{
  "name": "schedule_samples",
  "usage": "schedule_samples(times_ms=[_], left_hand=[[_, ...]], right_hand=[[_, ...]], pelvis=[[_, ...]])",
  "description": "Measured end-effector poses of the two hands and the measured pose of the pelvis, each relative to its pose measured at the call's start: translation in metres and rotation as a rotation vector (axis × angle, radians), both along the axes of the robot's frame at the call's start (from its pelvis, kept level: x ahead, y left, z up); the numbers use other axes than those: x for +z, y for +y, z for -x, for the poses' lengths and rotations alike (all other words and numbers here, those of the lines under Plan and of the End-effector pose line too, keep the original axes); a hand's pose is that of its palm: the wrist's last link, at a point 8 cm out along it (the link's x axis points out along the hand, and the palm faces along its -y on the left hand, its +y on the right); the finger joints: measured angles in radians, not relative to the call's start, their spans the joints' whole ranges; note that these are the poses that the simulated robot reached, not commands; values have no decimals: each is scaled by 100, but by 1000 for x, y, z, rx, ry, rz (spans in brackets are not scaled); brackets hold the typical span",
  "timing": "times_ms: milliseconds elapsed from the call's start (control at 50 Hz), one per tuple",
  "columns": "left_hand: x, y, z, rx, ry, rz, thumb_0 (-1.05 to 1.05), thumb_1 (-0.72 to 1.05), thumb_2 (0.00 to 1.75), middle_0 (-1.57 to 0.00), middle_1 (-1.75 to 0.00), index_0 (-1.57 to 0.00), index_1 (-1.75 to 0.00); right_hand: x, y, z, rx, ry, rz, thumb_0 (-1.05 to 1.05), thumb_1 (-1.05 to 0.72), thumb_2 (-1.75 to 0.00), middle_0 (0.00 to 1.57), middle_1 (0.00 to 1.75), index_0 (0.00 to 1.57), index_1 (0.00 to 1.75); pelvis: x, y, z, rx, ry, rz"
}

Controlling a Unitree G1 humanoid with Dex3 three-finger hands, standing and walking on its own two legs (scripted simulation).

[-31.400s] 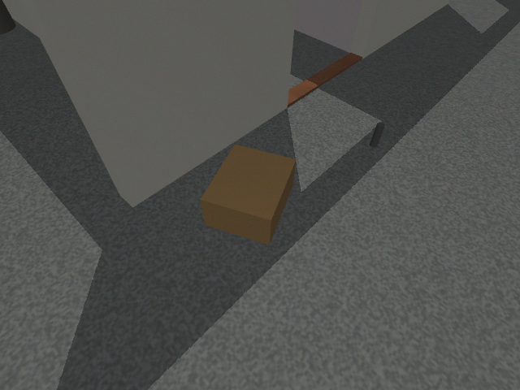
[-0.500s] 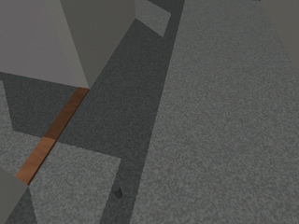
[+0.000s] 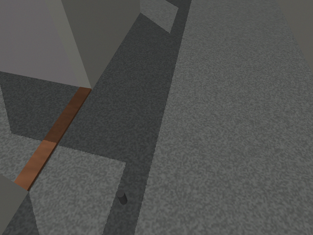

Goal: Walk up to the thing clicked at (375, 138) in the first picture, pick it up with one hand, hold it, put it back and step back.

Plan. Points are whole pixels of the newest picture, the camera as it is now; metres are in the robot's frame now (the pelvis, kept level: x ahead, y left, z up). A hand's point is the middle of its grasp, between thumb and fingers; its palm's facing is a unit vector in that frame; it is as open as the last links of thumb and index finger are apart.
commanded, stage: step back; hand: left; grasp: from the side
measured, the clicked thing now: (122, 197) +0.41 +0.21 -0.70
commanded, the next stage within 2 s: none
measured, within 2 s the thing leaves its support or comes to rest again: neither
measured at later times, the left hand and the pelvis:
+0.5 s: hand out of the picture +0.06 +0.30 -0.18, palm faces -0.03 -0.93 -0.37, open 7.4 cm; pelvis -0.09 +0.04 -0.02, yaw +0 degrees
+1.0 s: hand out of the picture -0.09 +0.27 -0.15, palm faces -0.05 -0.91 -0.41, open 7.4 cm; pelvis -0.21 +0.02 -0.02, yaw -3 degrees
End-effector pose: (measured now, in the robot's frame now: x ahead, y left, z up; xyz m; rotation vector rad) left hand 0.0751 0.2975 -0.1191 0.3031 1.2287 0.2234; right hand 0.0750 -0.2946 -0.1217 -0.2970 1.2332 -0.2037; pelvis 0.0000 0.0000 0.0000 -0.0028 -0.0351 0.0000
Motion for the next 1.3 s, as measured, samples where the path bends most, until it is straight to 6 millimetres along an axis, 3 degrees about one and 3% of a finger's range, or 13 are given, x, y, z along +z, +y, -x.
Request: schedule_samples(times_ms=[140,240,380,460,520,640,780,860,1000,1120,1220,1300], left_hand=[[-4,14,3,-18,-30,-47,1,91,90,-20,-30,-20,-30],[-10,23,10,-39,-59,-58,1,91,90,-20,-30,-20,-30],[-28,48,9,-64,-115,-42,1,91,90,-20,-30,-21,-30],[-28,49,18,-63,-114,-32,1,91,90,-20,-30,-20,-30],[-25,47,34,-79,-86,-18,1,91,90,-20,-30,-20,-30],[-23,44,74,-110,-18,-22,1,91,90,-20,-30,-20,-30],[-21,31,112,-134,-36,-54,1,91,90,-20,-30,-20,-30],[-9,19,144,-130,-50,-55,1,91,90,-20,-30,-20,-30],[9,18,175,-104,-105,-72,1,90,90,-21,-30,-21,-30],[-2,32,193,-97,-184,-57,1,90,90,-20,-30,-21,-30],[-10,39,228,-72,-140,-37,1,91,90,-20,-30,-20,-30],[-10,38,262,-61,-110,-29,1,91,90,-20,-30,-20,-30]], right_hand=[[-5,-13,6,-3,-21,23,1,-90,-90,20,30,21,30],[-12,-17,21,2,-25,49,1,-90,-90,20,30,21,30],[-11,5,75,3,20,99,1,-90,-90,20,30,21,30],[-1,20,113,-7,85,100,1,-90,-90,20,30,21,30],[5,25,129,-23,87,103,1,-90,-90,20,30,21,30],[6,26,140,-39,-1,96,1,-90,-90,21,30,21,30],[-12,6,158,-34,-90,68,1,-90,-90,21,30,21,30],[-16,-5,174,-55,-97,49,1,-90,-90,21,30,21,30],[-9,-9,217,-21,-60,58,1,-90,-90,20,30,21,30],[-12,1,257,32,-5,91,1,-90,-90,20,30,21,30],[0,15,288,47,-14,83,1,-90,-90,20,30,21,30],[11,15,304,43,-44,92,1,-90,-90,21,30,21,30]], pelvis=[[-12,-1,26,4,6,1],[-24,7,45,13,-3,6],[-37,34,68,18,11,4],[-27,38,83,9,6,15],[-19,40,93,-9,14,21],[-17,39,118,-51,13,22],[-31,23,158,-96,-2,5],[-29,15,180,-84,-17,8],[-18,16,214,-53,-1,-18],[-29,26,252,5,0,-4],[-23,30,283,0,-13,7],[-17,26,306,-21,-1,18]])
